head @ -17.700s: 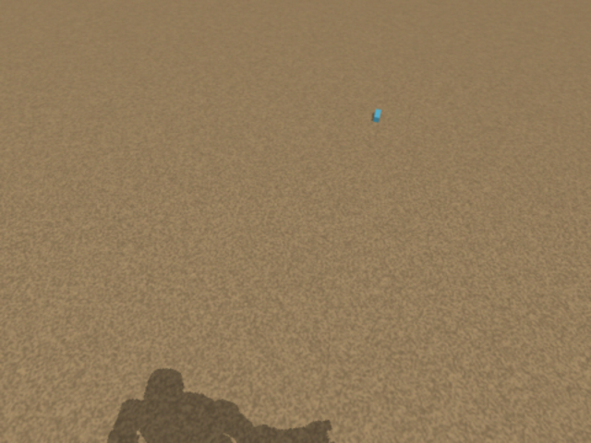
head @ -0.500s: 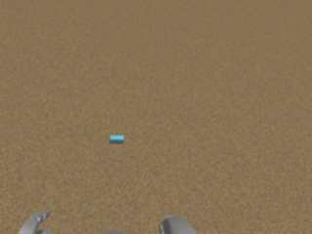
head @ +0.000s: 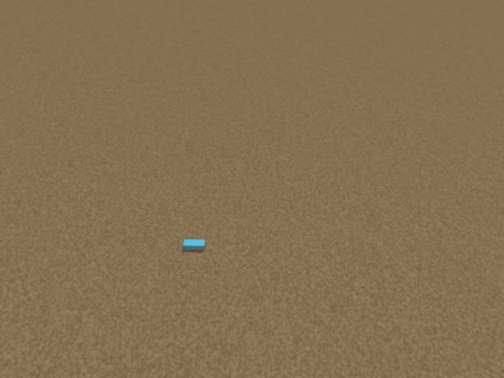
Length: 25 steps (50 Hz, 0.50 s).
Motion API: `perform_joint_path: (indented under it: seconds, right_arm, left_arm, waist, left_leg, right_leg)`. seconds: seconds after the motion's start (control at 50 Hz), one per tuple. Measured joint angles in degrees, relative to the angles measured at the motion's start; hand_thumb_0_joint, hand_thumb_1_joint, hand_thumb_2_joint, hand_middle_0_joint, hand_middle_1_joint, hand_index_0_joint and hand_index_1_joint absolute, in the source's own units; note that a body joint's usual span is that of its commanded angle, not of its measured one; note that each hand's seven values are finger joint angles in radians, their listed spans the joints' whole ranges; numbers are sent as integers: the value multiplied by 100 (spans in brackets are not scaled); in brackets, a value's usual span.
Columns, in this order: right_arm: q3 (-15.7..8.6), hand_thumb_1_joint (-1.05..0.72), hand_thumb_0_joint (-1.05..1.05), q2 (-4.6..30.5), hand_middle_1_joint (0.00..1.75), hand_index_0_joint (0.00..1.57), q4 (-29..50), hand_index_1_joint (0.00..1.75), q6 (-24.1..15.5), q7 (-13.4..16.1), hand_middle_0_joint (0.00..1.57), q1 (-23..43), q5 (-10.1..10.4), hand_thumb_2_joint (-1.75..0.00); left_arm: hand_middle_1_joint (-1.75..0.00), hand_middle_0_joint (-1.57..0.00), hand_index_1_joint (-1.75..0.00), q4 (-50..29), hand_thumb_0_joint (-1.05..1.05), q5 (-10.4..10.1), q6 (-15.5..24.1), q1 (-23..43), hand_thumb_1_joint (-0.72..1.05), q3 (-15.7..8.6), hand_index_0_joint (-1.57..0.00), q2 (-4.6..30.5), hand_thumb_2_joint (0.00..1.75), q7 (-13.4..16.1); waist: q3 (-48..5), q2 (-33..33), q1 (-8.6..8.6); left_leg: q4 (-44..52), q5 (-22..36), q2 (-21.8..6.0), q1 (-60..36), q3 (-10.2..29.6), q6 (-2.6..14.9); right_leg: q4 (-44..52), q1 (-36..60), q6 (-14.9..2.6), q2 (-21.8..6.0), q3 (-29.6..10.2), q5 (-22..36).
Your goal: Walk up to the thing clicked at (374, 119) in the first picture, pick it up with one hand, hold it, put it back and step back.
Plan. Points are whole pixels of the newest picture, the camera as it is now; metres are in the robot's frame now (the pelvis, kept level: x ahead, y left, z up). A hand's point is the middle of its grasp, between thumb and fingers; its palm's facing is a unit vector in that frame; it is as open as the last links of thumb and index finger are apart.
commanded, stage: walk up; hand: left
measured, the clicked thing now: (194, 244) +0.81 +0.23 -0.75
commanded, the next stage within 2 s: stand in 0.60 s
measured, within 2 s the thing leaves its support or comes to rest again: neither
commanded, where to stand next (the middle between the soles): +0.42 -0.03 m, yaw +1 degrees
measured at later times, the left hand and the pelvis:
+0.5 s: hand out of the picture +0.12 +0.25 -0.15, palm faces +0.02 -0.94 -0.35, open 7.3 cm; pelvis +0.02 -0.01 +0.01, yaw +1 degrees
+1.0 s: hand out of the picture +0.09 +0.25 -0.14, palm faces -0.03 -0.94 -0.35, open 7.3 cm; pelvis +0.01 +0.00 +0.01, yaw +0 degrees
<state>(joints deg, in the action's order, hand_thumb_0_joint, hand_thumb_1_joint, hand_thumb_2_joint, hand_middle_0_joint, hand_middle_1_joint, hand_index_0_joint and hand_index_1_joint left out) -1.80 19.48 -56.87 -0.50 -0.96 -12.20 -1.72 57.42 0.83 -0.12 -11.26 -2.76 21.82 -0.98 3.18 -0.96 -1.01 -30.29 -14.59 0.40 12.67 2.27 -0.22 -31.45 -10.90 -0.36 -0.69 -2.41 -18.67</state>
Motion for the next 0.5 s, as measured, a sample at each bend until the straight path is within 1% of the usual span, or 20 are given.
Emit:
perform_joint_path:
  seconds: [0.02, 0.04, 0.08, 0.18, 0.32, 0.5]
  right_arm:
    - [20, -91, 0, -35, 30, 21, -23, 30, 1, -4, 20, 16, 8, -90]
    - [33, -91, 0, -57, 30, 21, -47, 30, 4, -6, 20, 38, 19, -90]
    - [43, -91, 0, -71, 30, 21, -88, 30, 8, -10, 20, 80, 31, -90]
    - [28, -91, 0, -25, 30, 21, -199, 30, -42, 9, 20, 198, 48, -90]
    - [6, -91, 0, 22, 30, 21, -295, 30, -58, 56, 20, 457, 79, -90]
    - [-22, -91, 0, -7, 30, 20, -339, 30, -28, 79, 20, 724, 80, -90]
  left_arm:
    - [-30, -20, -30, 27, 1, 0, 27, 19, 91, -2, -21, 16, 90, 2]
    - [-30, -20, -30, 60, 1, 5, 52, 40, 91, -4, -21, 18, 90, 4]
    - [-30, -20, -30, 113, 1, 23, 85, 66, 91, 7, -21, 2, 90, 5]
    - [-30, -20, -30, 229, 1, 24, 102, 182, 91, 51, -21, -60, 90, 18]
    - [-30, -20, -30, 314, 1, -15, 118, 437, 91, 86, -21, -112, 90, 61]
    - [-30, -20, -30, 380, 1, -23, 98, 644, 91, 107, -21, -116, 90, 98]
  waist:
    - [-6, -3, 9]
    - [-11, 17, 24]
    - [-41, 69, 54]
    - [-71, 127, 90]
    - [17, 123, 82]
    - [57, 53, 82]
  left_leg:
    - [21, 8, -23, -12, 10, -23]
    - [28, 9, -53, -17, 32, -44]
    - [48, 6, -95, -20, 72, -59]
    - [174, 27, -87, -79, 106, -73]
    - [320, 47, -79, -189, 117, -70]
    - [418, 43, -75, -290, 99, -69]
  right_leg:
    - [127, 50, 22, 19, 9, 202]
    - [218, 96, 72, 43, 29, 271]
    - [347, 159, 101, 83, 68, 293]
    - [494, 242, 110, 70, 104, 299]
    - [646, 360, 115, 55, 119, 315]
    - [725, 447, 116, 46, 105, 307]
